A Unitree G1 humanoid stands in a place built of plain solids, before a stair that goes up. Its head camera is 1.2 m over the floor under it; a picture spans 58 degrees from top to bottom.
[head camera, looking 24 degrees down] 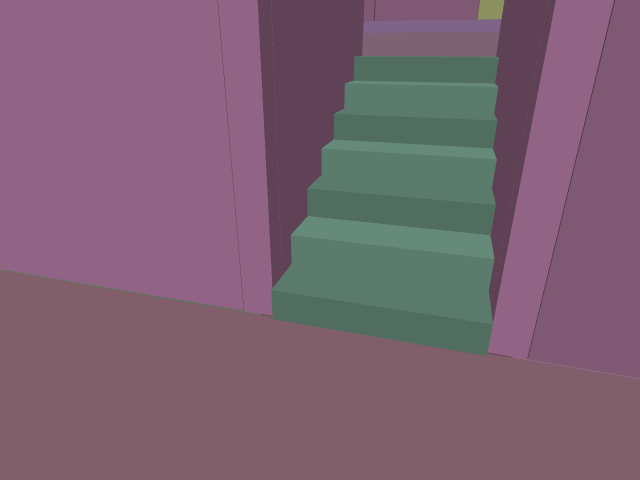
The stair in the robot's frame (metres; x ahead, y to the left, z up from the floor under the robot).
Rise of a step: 0.16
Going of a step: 0.28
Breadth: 0.98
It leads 16 degrees to the right of straight ahead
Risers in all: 8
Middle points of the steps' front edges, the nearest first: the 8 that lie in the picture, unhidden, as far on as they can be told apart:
1.62 -0.24 0.16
1.89 -0.32 0.33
2.16 -0.40 0.49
2.44 -0.48 0.65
2.71 -0.56 0.81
2.98 -0.64 0.98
3.26 -0.72 1.14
3.53 -0.80 1.30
